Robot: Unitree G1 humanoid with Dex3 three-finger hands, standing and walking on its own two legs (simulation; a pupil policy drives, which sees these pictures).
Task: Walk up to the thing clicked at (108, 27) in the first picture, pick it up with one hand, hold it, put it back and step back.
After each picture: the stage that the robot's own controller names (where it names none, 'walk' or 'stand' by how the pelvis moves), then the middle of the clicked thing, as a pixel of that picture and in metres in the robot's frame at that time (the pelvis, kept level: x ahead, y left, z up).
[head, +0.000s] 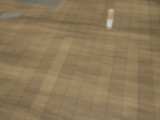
stand; (110, 19) +1.71 -0.30 -0.65
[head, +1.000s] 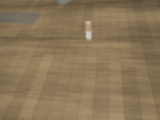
walk; (88, 31) +1.60 +0.08 -0.63
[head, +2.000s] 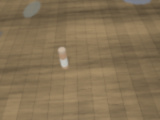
walk; (63, 58) +1.06 +0.28 -0.64
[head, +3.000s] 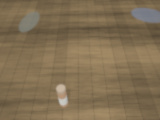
walk; (62, 96) +0.64 +0.23 -0.63
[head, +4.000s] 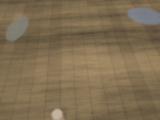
stand; out of the picture +0.42 +0.20 -0.63
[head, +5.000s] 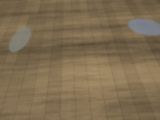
stand; out of the picture +0.39 +0.22 -0.65
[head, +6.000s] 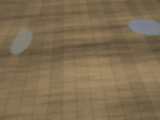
stand; out of the picture +0.40 +0.22 -0.66
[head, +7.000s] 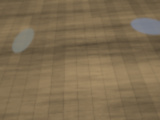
stand; out of the picture +0.39 +0.22 -0.66
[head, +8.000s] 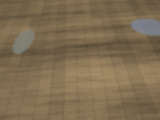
stand; out of the picture +0.39 +0.22 -0.66
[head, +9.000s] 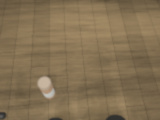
go down; (47, 88) +0.45 +0.20 -0.49
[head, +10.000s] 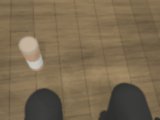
go down; (33, 56) +0.49 +0.22 -0.27
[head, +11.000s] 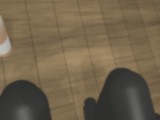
close in; out of the picture +0.48 +0.25 -0.19
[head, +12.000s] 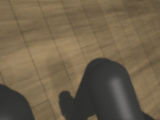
close; out of the picture +0.47 +0.28 -0.16
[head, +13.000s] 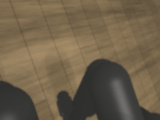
lift; out of the picture +0.44 +0.28 -0.17
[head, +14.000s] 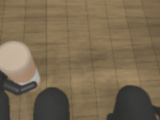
lift; (24, 72) +0.35 +0.22 -0.02
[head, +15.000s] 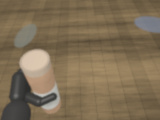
hold; (44, 86) +0.31 +0.15 +0.09
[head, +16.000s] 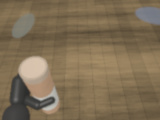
hold; (43, 89) +0.31 +0.16 +0.04
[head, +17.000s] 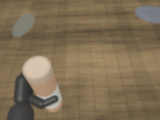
hold; (46, 88) +0.32 +0.15 +0.04
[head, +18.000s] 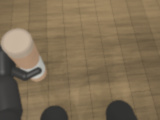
crouch; (29, 60) +0.41 +0.18 -0.03
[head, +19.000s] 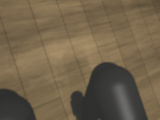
lower; out of the picture +0.47 +0.27 -0.15
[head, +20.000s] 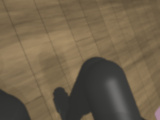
lower; out of the picture +0.47 +0.29 -0.17
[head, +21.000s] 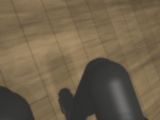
lower; out of the picture +0.46 +0.29 -0.17
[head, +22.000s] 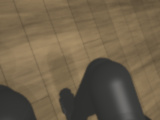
lower; out of the picture +0.45 +0.28 -0.17
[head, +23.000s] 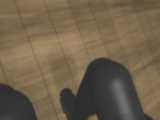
rest; out of the picture +0.44 +0.28 -0.17
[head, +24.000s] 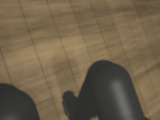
open; out of the picture +0.45 +0.26 -0.18
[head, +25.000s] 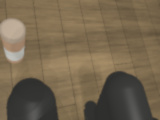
stand; (14, 45) +0.46 +0.23 -0.20
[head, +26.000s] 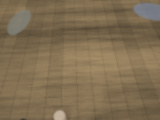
stand; out of the picture +0.40 +0.17 -0.57
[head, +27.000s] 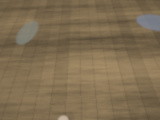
stand; out of the picture +0.42 +0.17 -0.60
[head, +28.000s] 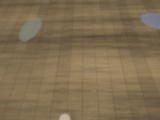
stand; out of the picture +0.41 +0.17 -0.60
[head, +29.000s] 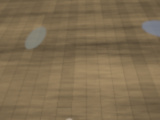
stand; out of the picture +0.42 +0.16 -0.65
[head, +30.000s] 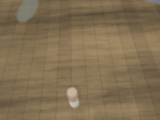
walk; (73, 98) +0.51 +0.14 -0.64
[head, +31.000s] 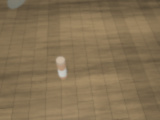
walk; (61, 68) +0.78 +0.19 -0.63
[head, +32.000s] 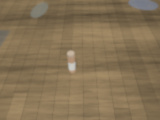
stand; (71, 62) +1.04 +0.18 -0.64
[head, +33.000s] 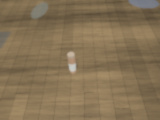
stand; (72, 63) +1.03 +0.18 -0.66
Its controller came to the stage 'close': yes
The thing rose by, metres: 0.69
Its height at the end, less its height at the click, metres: +0.00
